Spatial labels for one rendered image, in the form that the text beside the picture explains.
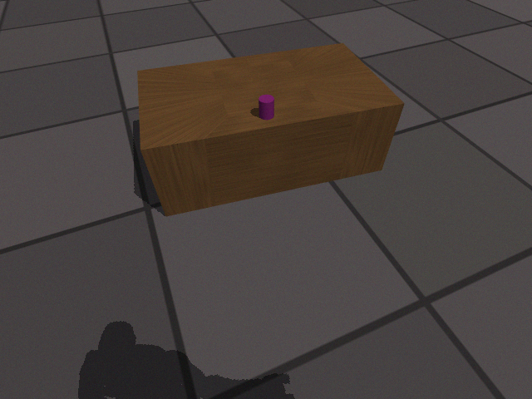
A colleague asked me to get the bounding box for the can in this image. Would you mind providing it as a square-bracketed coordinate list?
[259, 95, 274, 120]

